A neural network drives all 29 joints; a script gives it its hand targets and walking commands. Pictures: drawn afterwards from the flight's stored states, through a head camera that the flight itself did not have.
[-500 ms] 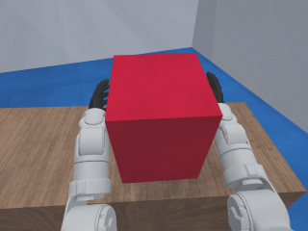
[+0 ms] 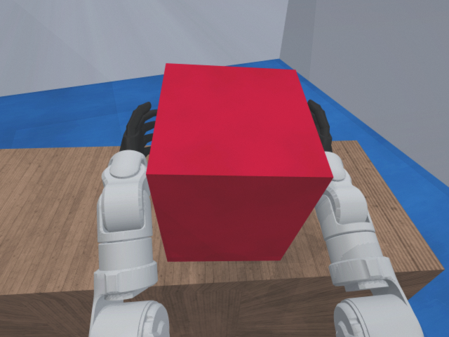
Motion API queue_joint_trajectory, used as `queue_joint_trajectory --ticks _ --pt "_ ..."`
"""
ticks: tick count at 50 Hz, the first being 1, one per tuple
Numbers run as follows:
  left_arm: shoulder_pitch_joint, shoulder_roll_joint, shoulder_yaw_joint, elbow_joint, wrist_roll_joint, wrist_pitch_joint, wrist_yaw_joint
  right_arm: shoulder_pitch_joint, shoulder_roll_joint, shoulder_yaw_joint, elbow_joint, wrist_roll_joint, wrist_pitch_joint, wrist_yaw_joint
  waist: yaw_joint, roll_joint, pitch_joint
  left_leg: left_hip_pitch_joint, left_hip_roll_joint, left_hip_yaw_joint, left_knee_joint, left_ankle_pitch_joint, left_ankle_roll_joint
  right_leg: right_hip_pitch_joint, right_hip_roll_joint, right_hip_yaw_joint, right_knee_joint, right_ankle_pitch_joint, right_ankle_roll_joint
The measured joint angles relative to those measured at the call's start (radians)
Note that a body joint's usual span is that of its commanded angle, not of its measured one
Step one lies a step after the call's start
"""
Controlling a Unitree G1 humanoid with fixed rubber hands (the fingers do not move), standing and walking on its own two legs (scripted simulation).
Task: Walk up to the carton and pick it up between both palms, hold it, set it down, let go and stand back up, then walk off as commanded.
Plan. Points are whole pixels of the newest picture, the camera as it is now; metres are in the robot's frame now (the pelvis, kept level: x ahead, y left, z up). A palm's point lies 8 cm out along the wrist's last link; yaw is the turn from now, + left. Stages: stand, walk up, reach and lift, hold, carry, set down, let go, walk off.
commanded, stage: hold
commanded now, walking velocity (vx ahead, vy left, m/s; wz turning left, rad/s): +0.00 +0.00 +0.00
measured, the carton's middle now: (228, 170) +0.34 +0.00 +0.16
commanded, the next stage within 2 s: none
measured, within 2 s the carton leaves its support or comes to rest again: neither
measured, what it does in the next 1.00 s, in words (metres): stands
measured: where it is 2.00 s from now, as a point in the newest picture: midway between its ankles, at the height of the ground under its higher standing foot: outside the picture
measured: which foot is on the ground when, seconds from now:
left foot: down 0.00-1.00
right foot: down 0.00-1.00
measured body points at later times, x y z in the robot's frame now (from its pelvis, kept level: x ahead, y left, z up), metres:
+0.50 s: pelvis +0.02 +0.00 +0.00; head -0.01 +0.02 +0.45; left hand +0.40 +0.15 +0.17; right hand +0.41 -0.15 +0.18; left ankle +0.03 +0.12 -0.75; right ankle +0.03 -0.12 -0.75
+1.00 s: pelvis +0.00 +0.00 +0.00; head -0.05 +0.02 +0.45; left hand +0.36 +0.15 +0.19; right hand +0.37 -0.14 +0.19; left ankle +0.03 +0.12 -0.75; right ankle +0.03 -0.12 -0.75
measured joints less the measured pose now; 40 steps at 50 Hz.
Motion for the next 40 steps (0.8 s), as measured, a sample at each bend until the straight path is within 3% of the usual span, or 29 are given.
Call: queue_joint_trajectory --ticks 4,10,16,22,25,32,40 --pt "-0.001 0.000 0.000 0.041 0.026 -0.009 0.003 -0.026 0.000 -0.006 0.073 -0.011 -0.014 0.015 0.000 0.000 -0.019 0.000 0.000 0.000 0.000 0.005 0.000 0.000 0.000 0.000 0.000 0.006 0.000" --pt "-0.020 0.000 0.016 0.199 0.054 -0.058 0.012 -0.093 0.000 -0.044 0.244 -0.073 -0.030 0.060 0.005 0.000 -0.026 0.001 0.000 0.000 -0.005 0.006 0.001 0.000 0.000 0.000 0.000 -0.003 0.000" --pt "-0.022 0.000 0.016 0.213 0.001 -0.125 0.062 -0.101 0.000 -0.050 0.255 -0.075 -0.097 0.063 0.005 -0.005 -0.043 0.001 -0.001 0.000 -0.005 0.002 0.001 0.000 0.000 0.000 0.000 0.000 0.000" --pt "-0.035 0.000 0.021 0.245 0.035 -0.123 0.050 -0.120 0.000 -0.063 0.301 -0.075 -0.102 0.066 0.005 -0.006 -0.049 0.001 -0.001 0.000 -0.005 -0.016 0.001 -0.001 0.000 0.000 0.000 -0.019 0.000" --pt "-0.035 0.000 0.020 0.222 0.021 -0.122 0.046 -0.105 0.000 -0.058 0.260 -0.068 -0.098 0.061 0.005 -0.009 -0.028 0.001 0.000 0.000 -0.005 -0.022 0.001 -0.001 0.000 0.000 0.000 -0.024 0.000" --pt "-0.020 0.000 -0.003 0.042 -0.025 -0.083 0.044 -0.024 0.000 -0.020 0.044 -0.007 -0.092 0.016 0.005 -0.011 -0.003 0.002 -0.001 0.000 -0.005 -0.028 0.001 0.000 0.000 0.000 0.000 -0.028 0.000" --pt "0.013 -0.001 -0.011 -0.017 0.008 0.004 0.001 0.016 0.000 0.005 -0.006 0.001 -0.022 0.005 0.005 -0.011 0.008 0.002 -0.001 0.000 -0.004 -0.017 0.001 0.001 0.000 0.000 0.000 -0.019 0.000"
